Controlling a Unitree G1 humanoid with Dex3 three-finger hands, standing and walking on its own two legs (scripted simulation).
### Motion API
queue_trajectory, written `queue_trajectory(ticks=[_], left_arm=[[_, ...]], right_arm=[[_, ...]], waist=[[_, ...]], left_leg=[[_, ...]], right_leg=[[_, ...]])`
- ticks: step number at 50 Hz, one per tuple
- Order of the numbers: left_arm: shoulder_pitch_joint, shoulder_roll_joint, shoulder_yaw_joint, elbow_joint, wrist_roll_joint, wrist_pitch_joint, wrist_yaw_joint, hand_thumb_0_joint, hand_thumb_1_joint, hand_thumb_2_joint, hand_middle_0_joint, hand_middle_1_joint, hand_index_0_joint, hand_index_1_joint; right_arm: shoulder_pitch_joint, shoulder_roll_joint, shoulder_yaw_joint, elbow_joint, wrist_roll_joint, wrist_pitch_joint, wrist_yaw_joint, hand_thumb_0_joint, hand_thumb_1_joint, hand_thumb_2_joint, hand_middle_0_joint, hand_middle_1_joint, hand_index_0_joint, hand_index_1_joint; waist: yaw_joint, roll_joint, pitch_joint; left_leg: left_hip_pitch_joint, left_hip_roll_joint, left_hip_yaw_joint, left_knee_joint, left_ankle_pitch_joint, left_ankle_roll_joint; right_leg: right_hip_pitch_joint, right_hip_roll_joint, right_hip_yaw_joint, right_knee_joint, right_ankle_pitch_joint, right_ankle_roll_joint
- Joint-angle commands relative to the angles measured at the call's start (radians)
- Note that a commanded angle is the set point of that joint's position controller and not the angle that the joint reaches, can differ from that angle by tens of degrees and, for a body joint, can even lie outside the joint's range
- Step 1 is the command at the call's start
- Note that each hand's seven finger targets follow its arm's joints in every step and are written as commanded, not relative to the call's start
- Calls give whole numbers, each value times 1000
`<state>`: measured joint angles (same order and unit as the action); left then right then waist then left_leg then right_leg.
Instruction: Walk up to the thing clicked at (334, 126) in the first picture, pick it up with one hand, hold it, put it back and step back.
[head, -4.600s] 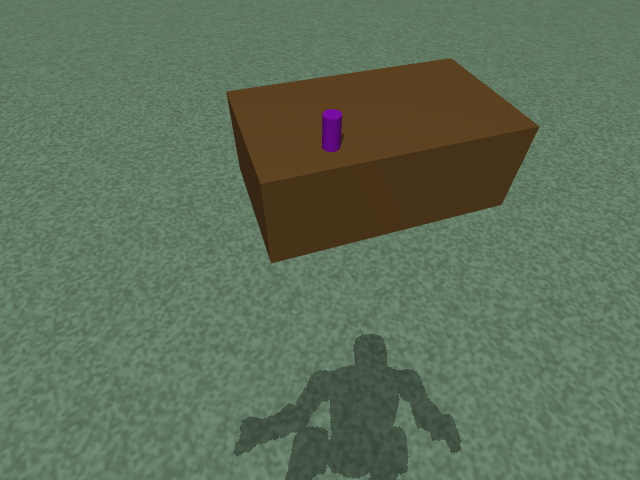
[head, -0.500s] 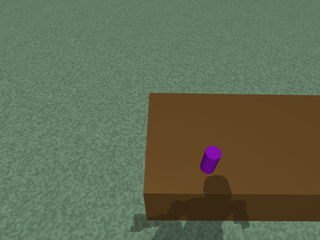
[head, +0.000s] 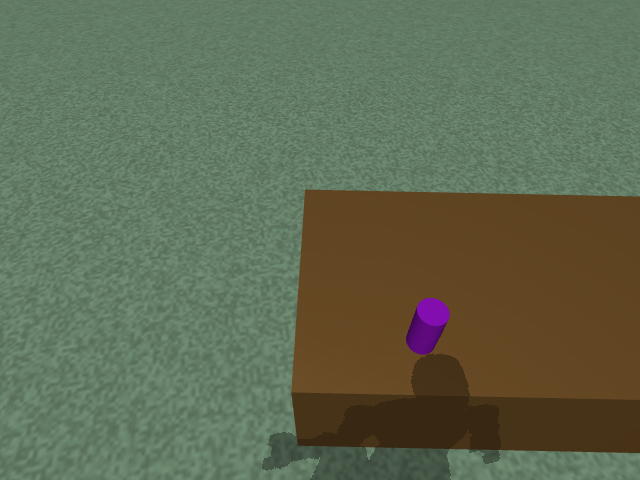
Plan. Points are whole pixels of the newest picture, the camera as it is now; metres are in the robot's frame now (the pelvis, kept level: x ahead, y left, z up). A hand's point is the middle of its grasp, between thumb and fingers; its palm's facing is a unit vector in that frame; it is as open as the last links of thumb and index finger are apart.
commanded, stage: stand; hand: right
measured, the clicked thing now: (426, 327) +0.49 -0.23 -0.30
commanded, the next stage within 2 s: none
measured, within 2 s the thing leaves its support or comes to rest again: neither
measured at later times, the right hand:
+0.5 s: hand out of the picture +0.08 -0.26 -0.16, palm faces -0.01 +0.94 -0.34, open 7.4 cm
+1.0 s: hand out of the picture +0.09 -0.27 -0.16, palm faces +0.00 +0.94 -0.34, open 7.4 cm
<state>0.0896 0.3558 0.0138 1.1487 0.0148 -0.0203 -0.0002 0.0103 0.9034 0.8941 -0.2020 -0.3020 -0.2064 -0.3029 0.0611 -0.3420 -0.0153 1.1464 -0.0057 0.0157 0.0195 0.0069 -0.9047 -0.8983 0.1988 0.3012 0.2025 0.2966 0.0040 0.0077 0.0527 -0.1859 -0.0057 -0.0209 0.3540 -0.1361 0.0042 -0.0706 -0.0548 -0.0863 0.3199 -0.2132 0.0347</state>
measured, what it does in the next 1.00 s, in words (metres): stands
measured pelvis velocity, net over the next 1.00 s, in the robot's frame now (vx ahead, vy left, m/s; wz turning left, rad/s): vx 0.01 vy -0.01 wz -0.02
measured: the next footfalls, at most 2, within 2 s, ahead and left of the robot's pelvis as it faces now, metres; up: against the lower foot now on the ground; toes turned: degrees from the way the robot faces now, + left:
none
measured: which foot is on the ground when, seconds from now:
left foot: down 0.00-1.00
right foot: down 0.00-1.00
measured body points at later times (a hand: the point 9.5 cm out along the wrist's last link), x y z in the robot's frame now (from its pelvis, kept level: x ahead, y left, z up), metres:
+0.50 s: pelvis +0.01 -0.01 +0.00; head +0.02 +0.00 +0.45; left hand +0.08 +0.29 -0.13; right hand +0.08 -0.31 -0.13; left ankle +0.04 +0.11 -0.75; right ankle -0.03 -0.14 -0.75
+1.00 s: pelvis +0.01 -0.01 +0.00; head +0.02 -0.02 +0.45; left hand +0.09 +0.29 -0.13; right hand +0.09 -0.32 -0.13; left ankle +0.04 +0.11 -0.75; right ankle -0.03 -0.14 -0.75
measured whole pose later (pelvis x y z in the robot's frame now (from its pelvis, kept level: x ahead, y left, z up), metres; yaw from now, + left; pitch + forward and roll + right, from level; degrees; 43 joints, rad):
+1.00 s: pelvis +0.01 -0.01 +0.00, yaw -1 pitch -2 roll +0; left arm 0.11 0.35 0.01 1.13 0.01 -0.01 0.00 0.01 0.90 0.89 -0.20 -0.30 -0.21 -0.30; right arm 0.08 -0.35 0.00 1.14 -0.01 0.00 0.01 0.01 -0.90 -0.90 0.20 0.30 0.20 0.30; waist 0.00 0.01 0.04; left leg -0.15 0.02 -0.01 0.32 -0.14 -0.02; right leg -0.05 -0.03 -0.07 0.30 -0.22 0.02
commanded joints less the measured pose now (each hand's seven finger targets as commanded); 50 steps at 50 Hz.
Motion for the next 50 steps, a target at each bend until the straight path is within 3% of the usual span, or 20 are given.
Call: queue_trajectory(ticks=[1,3,8,13,17,21,24,37,44,50], left_arm=[[-31,197,31,-53,-4,-11,13,0,900,900,-200,-300,-200,-300],[-29,209,36,-57,0,-9,11,0,900,900,-200,-300,-200,-300],[-24,212,36,-57,-1,-12,10,0,900,900,-200,-300,-200,-300],[-20,207,35,-57,-4,-10,6,0,900,900,-200,-300,-200,-300],[-23,209,34,-60,-3,-11,7,0,900,900,-200,-300,-200,-300],[-19,208,35,-64,-3,-7,5,0,900,900,-200,-300,-200,-300],[-11,204,32,-67,-1,-9,6,0,900,900,-200,-300,-200,-300],[0,205,32,-67,-5,-10,9,0,900,900,-200,-300,-200,-300],[-12,212,34,-72,-3,-8,10,0,900,900,-200,-300,-200,-300],[-13,214,35,-77,-5,-10,8,0,900,900,-200,-300,-200,-301]], right_arm=[[-53,-217,-30,-57,-1,-37,-18,0,-900,-900,200,300,200,300],[-44,-219,-29,-53,-1,-40,-20,0,-900,-900,200,300,200,300],[-50,-217,-25,-58,-1,-45,-21,0,-900,-900,200,300,200,300],[-36,-221,-21,-55,1,-46,-23,0,-900,-900,200,300,200,300],[-32,-215,-17,-56,-1,-48,-23,0,-900,-900,200,300,200,300],[-30,-224,-18,-52,0,-47,-25,0,-900,-900,200,300,200,300],[-35,-224,-18,-53,-1,-48,-25,0,-900,-900,200,300,200,300],[-31,-222,-15,-54,-1,-48,-27,0,-900,-900,200,300,200,300],[-23,-218,-16,-55,-1,-43,-27,0,-900,-900,200,300,200,300],[-16,-214,-14,-58,-1,-46,-26,0,-900,-900,200,300,200,300]], waist=[[-4,-7,-90],[-5,5,-96],[1,-4,-101],[-7,20,-92],[-7,-4,-98],[-8,5,-91],[-3,-2,-106],[2,-8,-103],[-5,-17,-83],[-8,-8,-93]], left_leg=[[52,134,-108,-65,121,17],[48,133,-107,-72,84,16],[67,138,-102,-61,171,16],[49,132,-97,-67,123,12],[58,135,-95,-61,174,11],[62,132,-92,-63,137,6],[75,139,-93,-53,187,8],[89,142,-80,-42,241,11],[77,139,-76,-58,167,9],[82,138,-75,-54,189,7]], right_leg=[[-24,-98,87,-74,36,-38],[-13,-100,90,-71,33,-41],[-11,-102,93,-71,68,-37],[-2,-102,98,-78,56,-40],[-3,-104,97,-74,83,-40],[-12,-101,97,-76,64,-42],[-8,-99,94,-72,102,-41],[9,-103,95,-67,178,-36],[-5,-102,101,-84,110,-40],[8,-104,107,-81,149,-44]])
